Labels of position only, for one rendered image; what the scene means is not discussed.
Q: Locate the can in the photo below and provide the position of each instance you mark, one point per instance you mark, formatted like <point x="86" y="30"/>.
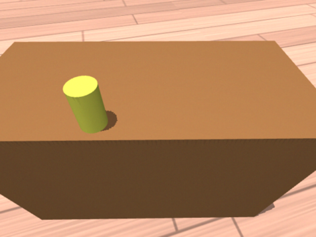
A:
<point x="84" y="97"/>

